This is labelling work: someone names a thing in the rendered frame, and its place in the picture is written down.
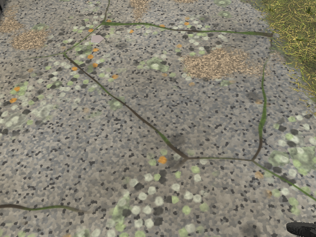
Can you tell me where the right robot hand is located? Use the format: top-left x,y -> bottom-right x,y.
286,221 -> 316,237

